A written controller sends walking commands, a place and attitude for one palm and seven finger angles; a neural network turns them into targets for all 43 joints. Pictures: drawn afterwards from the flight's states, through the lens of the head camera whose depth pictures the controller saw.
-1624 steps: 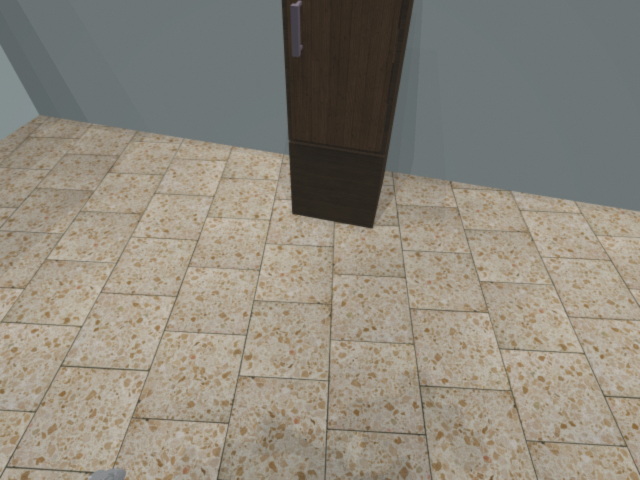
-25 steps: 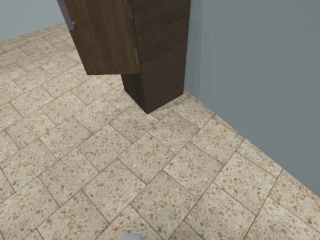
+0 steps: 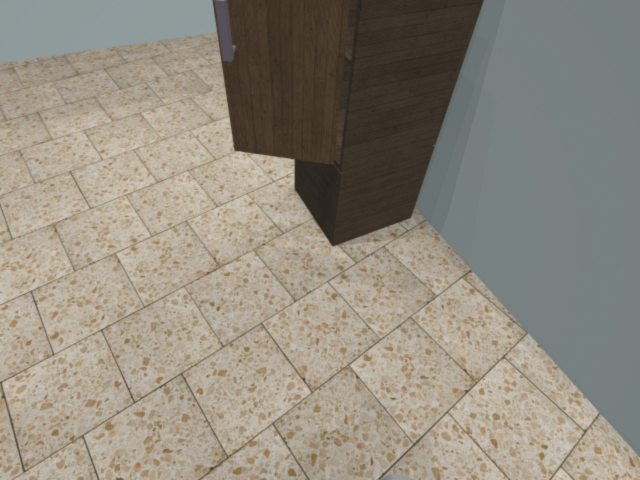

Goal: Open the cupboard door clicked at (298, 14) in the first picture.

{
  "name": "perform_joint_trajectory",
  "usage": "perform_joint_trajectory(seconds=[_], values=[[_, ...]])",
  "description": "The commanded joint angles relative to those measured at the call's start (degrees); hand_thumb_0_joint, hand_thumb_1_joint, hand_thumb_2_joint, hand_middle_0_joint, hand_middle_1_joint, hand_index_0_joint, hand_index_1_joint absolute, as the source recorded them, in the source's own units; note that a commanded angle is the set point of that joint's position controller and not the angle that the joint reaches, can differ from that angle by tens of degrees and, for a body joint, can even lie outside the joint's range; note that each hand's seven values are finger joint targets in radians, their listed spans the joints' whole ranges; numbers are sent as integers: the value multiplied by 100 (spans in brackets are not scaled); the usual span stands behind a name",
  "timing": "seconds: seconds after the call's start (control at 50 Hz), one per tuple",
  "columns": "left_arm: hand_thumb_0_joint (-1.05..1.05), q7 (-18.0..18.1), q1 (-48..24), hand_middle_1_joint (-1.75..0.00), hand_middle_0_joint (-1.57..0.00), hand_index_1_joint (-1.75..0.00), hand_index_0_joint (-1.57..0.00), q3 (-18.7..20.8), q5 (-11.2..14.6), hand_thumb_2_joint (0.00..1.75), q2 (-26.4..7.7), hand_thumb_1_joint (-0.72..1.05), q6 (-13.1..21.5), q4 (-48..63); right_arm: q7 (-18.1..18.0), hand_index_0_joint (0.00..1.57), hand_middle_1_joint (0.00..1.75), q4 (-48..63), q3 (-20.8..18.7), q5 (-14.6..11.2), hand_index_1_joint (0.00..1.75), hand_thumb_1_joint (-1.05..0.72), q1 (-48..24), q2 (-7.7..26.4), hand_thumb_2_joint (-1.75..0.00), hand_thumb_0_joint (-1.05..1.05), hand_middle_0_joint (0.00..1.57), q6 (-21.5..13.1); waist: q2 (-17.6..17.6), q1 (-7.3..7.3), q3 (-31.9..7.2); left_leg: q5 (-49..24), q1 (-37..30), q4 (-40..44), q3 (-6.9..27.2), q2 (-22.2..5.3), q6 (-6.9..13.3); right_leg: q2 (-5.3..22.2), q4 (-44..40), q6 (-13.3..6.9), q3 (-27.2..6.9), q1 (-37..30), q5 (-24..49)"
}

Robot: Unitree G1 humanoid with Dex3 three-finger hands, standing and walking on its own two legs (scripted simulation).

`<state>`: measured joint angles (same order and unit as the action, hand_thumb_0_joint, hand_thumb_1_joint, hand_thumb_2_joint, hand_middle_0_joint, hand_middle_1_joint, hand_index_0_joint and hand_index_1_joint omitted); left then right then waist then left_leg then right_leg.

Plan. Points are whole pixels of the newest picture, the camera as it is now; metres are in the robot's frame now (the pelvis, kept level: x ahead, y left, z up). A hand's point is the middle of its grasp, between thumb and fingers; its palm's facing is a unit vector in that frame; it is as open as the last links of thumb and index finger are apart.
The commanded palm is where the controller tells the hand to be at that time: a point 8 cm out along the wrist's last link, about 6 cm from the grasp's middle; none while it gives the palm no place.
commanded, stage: take the last steps up to it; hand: left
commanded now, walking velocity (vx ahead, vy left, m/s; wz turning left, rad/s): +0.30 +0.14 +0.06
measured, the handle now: (227, 27) +1.08 +0.33 +0.06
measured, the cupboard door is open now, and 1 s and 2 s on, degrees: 54 54 54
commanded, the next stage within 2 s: come to a stop and stand still in 1.20 s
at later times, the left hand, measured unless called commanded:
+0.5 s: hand (194, 457) +0.17 +0.19 -0.15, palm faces +0.13 -0.97 -0.22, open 7.2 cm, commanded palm none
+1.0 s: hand (183, 299) +0.42 +0.28 -0.16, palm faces +0.04 -0.98 -0.18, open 7.4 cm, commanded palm none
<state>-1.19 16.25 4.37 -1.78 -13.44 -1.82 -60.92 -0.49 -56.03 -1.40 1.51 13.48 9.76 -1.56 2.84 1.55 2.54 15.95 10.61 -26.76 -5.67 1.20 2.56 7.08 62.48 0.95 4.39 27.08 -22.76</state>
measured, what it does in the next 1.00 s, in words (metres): walks ahead: right foot, then left foot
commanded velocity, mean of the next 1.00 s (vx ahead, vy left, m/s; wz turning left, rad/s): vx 0.30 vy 0.11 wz -0.01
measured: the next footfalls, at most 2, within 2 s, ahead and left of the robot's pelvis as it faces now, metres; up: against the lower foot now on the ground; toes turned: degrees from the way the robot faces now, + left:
right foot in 0.24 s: +0.18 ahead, -0.12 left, +0.00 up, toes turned -7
left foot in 0.68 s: +0.34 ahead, +0.19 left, +0.00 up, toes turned +11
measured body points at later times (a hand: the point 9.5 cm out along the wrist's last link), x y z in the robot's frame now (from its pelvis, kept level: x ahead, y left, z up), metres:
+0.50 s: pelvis +0.16 +0.00 +0.01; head +0.18 -0.01 +0.46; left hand +0.16 +0.24 -0.14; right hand +0.19 -0.24 -0.15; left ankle +0.20 +0.16 -0.68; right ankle +0.14 -0.11 -0.74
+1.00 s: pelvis +0.34 +0.10 +0.01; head +0.37 +0.10 +0.45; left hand +0.42 +0.34 -0.14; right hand +0.35 -0.14 -0.15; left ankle +0.30 +0.18 -0.74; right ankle +0.41 -0.01 -0.70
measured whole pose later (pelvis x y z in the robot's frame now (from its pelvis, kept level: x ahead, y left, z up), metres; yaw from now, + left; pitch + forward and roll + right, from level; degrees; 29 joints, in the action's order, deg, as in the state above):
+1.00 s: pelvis +0.34 +0.10 +0.01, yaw +1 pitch +0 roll +2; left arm -1.3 8.3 3.3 -1.6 -10.1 0.2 -57.7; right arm -0.9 -60.3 -1.9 1.8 17.6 10.0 -3.2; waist 1.7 -0.2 2.7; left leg 14.4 5.5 -19.3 -10.9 1.3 2.9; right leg 6.0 46.7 -0.2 5.7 29.1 -14.9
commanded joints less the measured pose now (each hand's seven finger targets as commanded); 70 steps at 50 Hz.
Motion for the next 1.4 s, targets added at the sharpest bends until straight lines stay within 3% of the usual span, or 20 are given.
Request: perform_joint_trajectory(seconds=[0.0,0.1,0.18,0.22,0.24,0.34,0.58,0.62,0.64,0.66,0.68,0.78,1.04,1.06,1.08,1.1,1.12,1.22,1.34,1.38], values=[[0,-14,-525,-30,-20,-30,-20,-58,41,90,-144,90,260,646,-50,20,30,-52,-169,-24,30,-90,597,886,-90,0,20,-149,-859,-137,93,-822,-421,1636,1226,-1410,900,79,-714,-1,-57,626,473],[0,-16,-959,-30,-20,-30,-20,-95,36,90,-95,90,286,829,-3,20,30,-310,-181,9,30,-90,874,879,-90,0,20,-124,-777,-188,339,-564,-60,1584,1111,-1402,915,-168,-2020,0,183,-217,573],[0,12,91,-30,-20,-30,-20,60,9,90,-334,90,373,554,-19,20,30,-396,-147,-33,30,-90,754,713,-90,0,20,-110,-221,357,107,-345,905,34,667,-790,452,-250,-3325,-153,35,-2482,867],[0,102,1362,-30,-20,-30,-20,271,31,90,-1313,90,440,271,50,20,30,-88,-157,-81,30,-90,742,475,-90,0,20,-120,1550,707,-536,1978,2684,-3157,114,140,-73,2289,-5007,-1169,-3431,-3983,-114],[0,164,1051,-30,-20,-30,-20,236,83,90,-1116,90,445,344,43,20,30,-126,-228,-30,30,-90,499,733,-90,0,20,-53,1121,577,-187,1591,2782,-3959,691,-274,-116,2318,-5324,-1300,-3610,-3089,-1080],[0,189,42,-30,-20,-30,-20,33,59,90,-273,90,582,503,170,20,30,-369,-211,31,30,-90,626,201,-90,0,20,142,464,-116,74,-247,2110,-3484,508,-761,-411,1294,-5492,-708,-920,-1404,308],[0,146,376,-30,-20,-30,-20,89,8,90,-657,90,585,-2,329,20,30,205,-196,-23,30,-90,-380,328,-90,0,20,-33,698,-8,192,-404,1078,-531,-86,-463,-390,1227,-4845,-618,-215,-1826,1300],[0,128,271,-30,-20,-30,-20,94,19,90,-568,90,515,28,243,20,30,-46,-260,-1,30,-90,486,669,-90,0,20,-97,-155,-463,-86,-285,-580,44,-225,-304,-311,806,-3701,-426,177,-1020,1108],[0,94,414,-30,-20,-30,-20,45,51,90,-259,90,486,117,153,20,30,-238,-398,71,30,-90,1263,1239,-90,0,20,-148,-1446,-741,-604,9,-1607,355,989,-1269,29,176,-2060,-197,642,-235,367],[0,79,316,-30,-20,-30,-20,-35,77,90,-8,90,487,349,41,20,30,-338,-489,73,30,-90,1891,1689,-90,0,20,-124,-2249,-908,-886,32,-2053,1061,2559,-2260,559,-473,-319,-64,602,731,-1281],[0,100,-47,-30,-20,-30,-20,-69,63,90,-1,90,505,477,-25,20,30,-349,-454,68,30,-90,1747,1611,-90,0,20,-96,-1633,-872,-813,88,-1832,1174,2715,-2488,884,-304,660,-231,-6,1210,-1133],[0,30,-22,-30,-20,-30,-20,-74,36,90,137,90,370,258,-90,20,30,-88,-183,14,30,-90,583,710,-90,0,20,-275,-930,-194,-149,-1085,-343,1509,1121,-1897,705,144,543,-149,-294,839,297],[0,-3,-504,-30,-20,-30,-20,-54,17,90,-13,90,347,648,-47,20,30,-469,-156,31,30,-90,815,739,-90,0,20,-197,-519,64,72,-1637,-101,637,207,-1349,448,-437,-3075,-285,314,-1375,1184],[0,19,56,-30,-20,-30,-20,8,12,90,-236,90,403,480,-41,20,30,-485,-128,-18,30,-90,786,680,-90,0,20,-209,-254,321,-175,-1735,338,-275,-21,-1034,231,-322,-3367,-424,20,-2414,1396],[0,67,806,-30,-20,-30,-20,126,-6,90,-702,90,485,277,-12,20,30,-379,-122,-87,30,-90,824,546,-90,0,20,-229,638,539,-688,-835,1540,-1647,-419,-490,-90,841,-3668,-929,-1544,-3787,1766],[0,121,1239,-30,-20,-30,-20,196,74,90,-1145,90,475,221,10,20,30,-200,-139,-93,30,-90,781,546,-90,0,20,-205,1311,596,-683,1940,2436,-3284,-389,-42,-281,2077,-4533,-1658,-3088,-4098,2229],[0,191,994,-30,-20,-30,-20,186,112,90,-962,90,497,253,-15,20,30,-200,-174,-70,30,-90,383,657,-90,0,20,-148,859,588,-443,1799,2619,-3935,423,-372,-260,2046,-4736,-1738,-3160,-3371,1916],[0,200,-143,-30,-20,-30,-20,4,83,90,-300,90,584,518,71,20,30,-370,-134,-37,30,-90,615,140,-90,0,20,21,425,-163,-216,413,1624,-2688,337,-704,-449,1031,-4963,-1119,-748,-1693,2519],[0,217,-218,-30,-20,-30,-20,-30,105,90,-347,90,517,243,42,20,30,-413,-38,-49,30,-90,640,5,-90,0,20,-28,332,-282,-294,-907,377,-245,6,-282,-540,488,-4179,-738,-201,-1598,3219],[0,276,60,-30,-20,-30,-20,-153,142,90,-133,90,414,159,-33,20,30,-477,-72,-35,30,-90,773,464,-90,0,20,-93,-468,-220,-716,-3358,-588,68,591,-923,-313,84,-3463,-286,-53,-1295,2409]])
